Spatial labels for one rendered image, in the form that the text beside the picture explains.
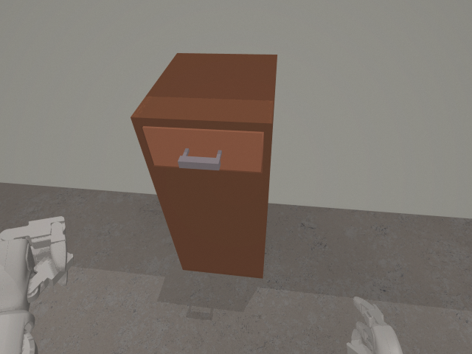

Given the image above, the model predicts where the robot left forearm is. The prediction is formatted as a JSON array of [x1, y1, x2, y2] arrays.
[[0, 310, 38, 354]]

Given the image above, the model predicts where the left robot hand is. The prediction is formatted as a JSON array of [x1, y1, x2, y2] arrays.
[[0, 216, 73, 313]]

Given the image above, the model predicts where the cabinet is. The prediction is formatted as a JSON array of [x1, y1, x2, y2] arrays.
[[131, 53, 277, 279]]

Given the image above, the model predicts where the handle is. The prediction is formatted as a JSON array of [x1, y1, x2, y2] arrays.
[[178, 148, 222, 170]]

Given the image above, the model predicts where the right robot hand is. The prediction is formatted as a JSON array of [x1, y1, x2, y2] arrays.
[[347, 296, 403, 354]]

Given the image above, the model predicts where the drawer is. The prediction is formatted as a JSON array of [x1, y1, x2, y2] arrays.
[[142, 126, 264, 172]]

